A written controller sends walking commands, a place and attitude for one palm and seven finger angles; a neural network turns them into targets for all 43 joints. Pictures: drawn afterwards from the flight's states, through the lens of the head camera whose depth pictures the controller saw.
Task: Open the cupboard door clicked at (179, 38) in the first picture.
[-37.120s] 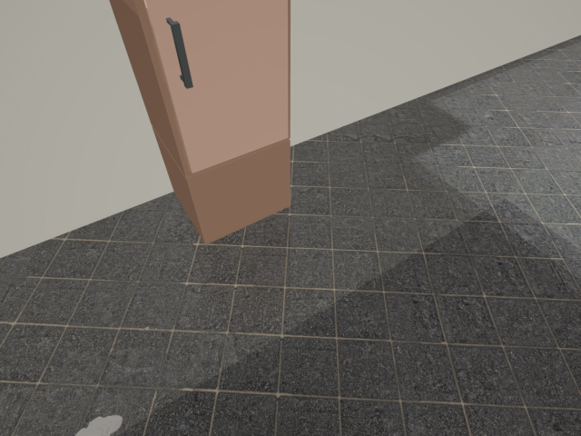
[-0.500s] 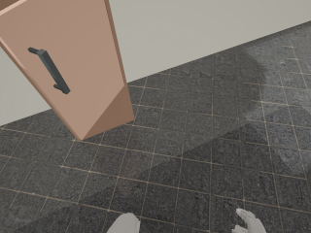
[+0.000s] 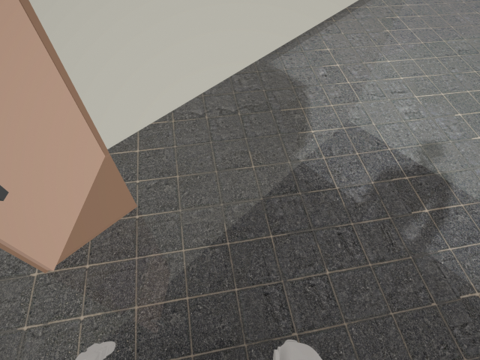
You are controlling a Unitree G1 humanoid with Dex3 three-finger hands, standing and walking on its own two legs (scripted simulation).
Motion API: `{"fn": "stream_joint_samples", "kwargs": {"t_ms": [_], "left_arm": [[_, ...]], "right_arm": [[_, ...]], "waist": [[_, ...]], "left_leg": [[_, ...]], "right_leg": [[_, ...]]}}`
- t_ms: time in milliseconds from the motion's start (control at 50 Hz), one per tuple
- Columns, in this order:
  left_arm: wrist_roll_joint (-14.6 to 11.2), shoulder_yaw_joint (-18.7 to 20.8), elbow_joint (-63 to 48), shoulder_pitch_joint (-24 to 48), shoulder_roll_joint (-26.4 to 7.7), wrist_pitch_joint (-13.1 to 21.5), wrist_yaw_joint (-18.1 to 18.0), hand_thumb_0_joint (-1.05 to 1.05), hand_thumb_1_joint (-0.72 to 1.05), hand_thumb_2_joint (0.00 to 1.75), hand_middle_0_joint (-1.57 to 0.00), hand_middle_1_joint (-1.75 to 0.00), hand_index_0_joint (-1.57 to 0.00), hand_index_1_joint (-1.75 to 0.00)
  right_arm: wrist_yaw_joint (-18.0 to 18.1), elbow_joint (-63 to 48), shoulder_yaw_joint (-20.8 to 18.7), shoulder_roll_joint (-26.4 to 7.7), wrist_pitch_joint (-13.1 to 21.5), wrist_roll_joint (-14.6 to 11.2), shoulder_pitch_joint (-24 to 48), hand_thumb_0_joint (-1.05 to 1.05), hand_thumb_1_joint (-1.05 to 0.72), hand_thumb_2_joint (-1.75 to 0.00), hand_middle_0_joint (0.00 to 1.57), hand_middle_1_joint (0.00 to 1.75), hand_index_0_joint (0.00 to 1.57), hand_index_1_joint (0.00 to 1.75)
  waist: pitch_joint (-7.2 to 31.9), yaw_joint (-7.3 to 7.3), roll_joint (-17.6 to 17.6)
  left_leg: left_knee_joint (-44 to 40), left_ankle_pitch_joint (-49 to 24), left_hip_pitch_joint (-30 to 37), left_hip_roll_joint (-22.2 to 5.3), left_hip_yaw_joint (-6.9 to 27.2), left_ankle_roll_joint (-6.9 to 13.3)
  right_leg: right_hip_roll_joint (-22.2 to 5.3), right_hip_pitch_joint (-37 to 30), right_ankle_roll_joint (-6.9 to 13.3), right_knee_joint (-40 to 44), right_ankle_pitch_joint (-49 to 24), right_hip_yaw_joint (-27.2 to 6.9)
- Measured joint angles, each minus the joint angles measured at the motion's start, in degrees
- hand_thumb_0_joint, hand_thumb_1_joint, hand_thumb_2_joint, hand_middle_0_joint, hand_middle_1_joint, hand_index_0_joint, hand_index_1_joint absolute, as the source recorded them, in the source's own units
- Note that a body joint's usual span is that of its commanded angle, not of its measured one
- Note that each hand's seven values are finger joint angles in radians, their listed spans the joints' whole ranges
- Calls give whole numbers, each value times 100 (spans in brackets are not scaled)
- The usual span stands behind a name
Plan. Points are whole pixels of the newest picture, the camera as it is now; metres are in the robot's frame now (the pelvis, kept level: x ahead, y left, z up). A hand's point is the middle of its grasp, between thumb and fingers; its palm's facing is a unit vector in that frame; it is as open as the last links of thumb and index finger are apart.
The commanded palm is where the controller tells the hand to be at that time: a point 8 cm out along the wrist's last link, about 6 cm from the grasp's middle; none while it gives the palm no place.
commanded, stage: walk to a spot facing it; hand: left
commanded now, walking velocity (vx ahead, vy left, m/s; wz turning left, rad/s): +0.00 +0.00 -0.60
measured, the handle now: out of the picture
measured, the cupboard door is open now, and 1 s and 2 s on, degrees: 39 39 39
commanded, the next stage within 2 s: turn to face it in 1.60 s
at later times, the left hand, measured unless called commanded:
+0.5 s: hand (162, 337) +0.17 +0.16 -0.17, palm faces -0.22 -0.96 -0.19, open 7.4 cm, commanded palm none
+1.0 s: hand (265, 192) +0.51 -0.04 -0.17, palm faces -0.64 -0.75 -0.16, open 7.4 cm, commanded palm none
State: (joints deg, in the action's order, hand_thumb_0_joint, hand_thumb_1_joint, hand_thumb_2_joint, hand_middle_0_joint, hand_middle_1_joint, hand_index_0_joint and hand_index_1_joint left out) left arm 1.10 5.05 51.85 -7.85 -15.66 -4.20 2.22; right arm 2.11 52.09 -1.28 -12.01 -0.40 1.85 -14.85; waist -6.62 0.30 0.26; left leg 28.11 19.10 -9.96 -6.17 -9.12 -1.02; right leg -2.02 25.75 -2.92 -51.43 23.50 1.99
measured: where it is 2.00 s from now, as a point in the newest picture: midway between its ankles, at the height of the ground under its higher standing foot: (335, 246)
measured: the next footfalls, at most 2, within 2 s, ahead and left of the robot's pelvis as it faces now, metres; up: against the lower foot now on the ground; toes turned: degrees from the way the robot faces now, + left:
right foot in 0.08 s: +0.04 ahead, -0.13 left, +0.00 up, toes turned -8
left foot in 0.54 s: +0.22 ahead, +0.08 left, +0.00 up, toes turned -16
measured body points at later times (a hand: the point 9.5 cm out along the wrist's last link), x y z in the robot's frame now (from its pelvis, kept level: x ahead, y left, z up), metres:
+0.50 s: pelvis +0.09 -0.02 +0.00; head +0.14 -0.03 +0.45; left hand +0.18 +0.21 -0.15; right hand +0.12 -0.29 -0.13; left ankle +0.16 +0.10 -0.71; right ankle +0.00 -0.12 -0.74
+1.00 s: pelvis +0.28 -0.09 -0.02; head +0.33 -0.13 +0.43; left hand +0.54 +0.00 -0.16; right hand +0.05 -0.19 -0.15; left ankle +0.18 +0.09 -0.74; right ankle +0.32 -0.22 -0.72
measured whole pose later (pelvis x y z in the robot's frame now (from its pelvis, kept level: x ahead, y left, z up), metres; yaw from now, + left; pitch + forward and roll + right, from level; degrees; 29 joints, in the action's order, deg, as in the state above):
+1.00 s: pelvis +0.28 -0.09 -0.02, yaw -36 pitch +2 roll -1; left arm 1.3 3.5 52.0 -1.6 -11.3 -1.1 3.4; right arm 1.8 61.2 -0.1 -9.2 2.8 2.0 -30.0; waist -6.6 3.9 -0.4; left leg 22.7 27.3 5.5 -5.6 -18.9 -3.0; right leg -0.3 31.6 4.2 -42.5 12.5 8.6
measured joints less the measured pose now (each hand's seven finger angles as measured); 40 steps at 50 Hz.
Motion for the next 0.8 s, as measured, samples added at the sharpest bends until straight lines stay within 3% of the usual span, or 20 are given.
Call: {"fn": "stream_joint_samples", "kwargs": {"t_ms": [40, 80, 100, 160, 220, 340, 480, 540, 560, 600, 660, 720, 800], "left_arm": [[-7, -47, -11, 86, 49, 23, 13, 1, 91, 90, -19, -29, -19, -30], [-13, -98, -65, 139, 84, 97, 22, 1, 91, 90, -20, -29, -19, -30], [2, -112, -88, 167, 110, 177, -3, 1, 91, 90, -20, -29, -20, -30], [-34, -185, -125, 226, 255, 309, -134, 1, 91, 90, -20, -29, -20, -30], [-45, -207, -130, 99, 362, 301, -223, 1, 91, 90, -20, -30, -20, -30], [-14, -247, 39, -306, 506, 382, -152, 1, 90, 90, -20, -30, -20, -30], [23, -169, 214, -792, 508, 450, -88, 1, 90, 90, -20, -30, -20, -30], [11, -91, 301, -1029, 433, 410, -92, 1, 90, 90, -20, -30, -20, -30], [-16, -64, 351, -1071, 416, 378, -86, 1, 90, 90, -20, -30, -20, -30], [-19, -20, 490, -1024, 331, 297, -62, 1, 90, 90, -20, -30, -20, -30], [57, 51, 530, -879, 194, 283, 13, 1, 91, 90, -20, -30, -20, -30], [71, 73, 388, -626, 127, 288, 68, 1, 91, 90, -20, -29, -20, -30], [62, 43, 227, -292, 159, 273, 86, 1, 91, 90, -19, -29, -19, -30]], "right_arm": [[-24, 45, -37, -72, -12, 1, -99, 0, -90, -90, 21, 30, 20, 30], [-51, 75, -73, -157, -38, -31, -232, 0, -90, -90, 21, 30, 20, 30], [-68, 109, -100, -205, -77, -69, -250, 0, -90, -90, 21, 30, 20, 30], [-52, 221, -158, -328, -281, -128, -52, 0, -90, -90, 21, 30, 20, 30], [-107, 200, -189, -317, -325, -105, 120, 0, -91, -90, 20, 30, 20, 30], [-238, 21, -218, -193, -200, -65, 373, 0, -91, -90, 20, 30, 20, 30], [-281, -90, -205, -70, -23, -96, 614, 0, -91, -90, 20, 30, 20, 30], [-251, -216, -146, -50, 164, -105, 646, 0, -91, -90, 20, 30, 20, 30], [-222, -264, -130, -61, 268, -65, 642, 0, -91, -90, 20, 30, 20, 30], [-162, -298, -70, 0, 375, -2, 605, 0, -91, -90, 21, 30, 20, 30], [-126, -281, 10, 118, 430, 33, 294, 0, -91, -90, 21, 30, 20, 30], [-69, -85, 58, 202, 469, 1, -65, 0, -90, -90, 21, 30, 20, 30], [-29, 251, 96, 262, 471, -22, -547, 0, -90, -90, 20, 30, 20, 30]], "waist": [[-9, 82, -70], [22, 137, -130], [28, 143, -172], [-114, 188, -281], [-95, 162, -212], [100, 115, -97], [244, -164, 21], [332, -232, 93], [359, -204, 64], [308, -184, 134], [316, -137, 207], [276, -142, 209], [246, -71, 147]], "left_leg": [[193, 157, 3, -86, -164, -75], [572, 399, -79, -182, -294, -176], [1008, 520, -257, -260, -291, -207], [2833, 1190, -1022, -93, 379, -257], [3592, 770, -1562, 12, 626, -335], [3069, 83, -1916, 72, 766, -423], [1691, 138, -1622, 335, 766, -343], [530, -41, -1072, 449, 705, -260], [438, -376, -1036, 426, 677, -111], [693, -268, -949, 389, 478, 161], [324, -101, -493, 306, 242, 247], [-225, -182, -23, 242, 31, 191], [-634, -73, 492, 187, -290, 154]], "right_leg": [[30, -303, 91, 656, -47, 119], [86, -728, 224, 1516, -660, 227], [140, -798, 428, 1658, -645, 214], [253, -795, 569, 1498, -406, 62], [321, -1012, 535, 1902, -597, -182], [424, -1412, 568, 2563, -837, -590], [499, -1740, 476, 2703, -612, -979], [546, -1689, 373, 2293, -228, -1191], [588, -1495, 399, 1754, 50, -1142], [531, -939, 428, 192, 396, -879], [298, -96, 379, -1462, -115, -387], [68, 574, 302, -2027, -715, -137], [-57, 1160, 283, -1907, -1113, -8]]}}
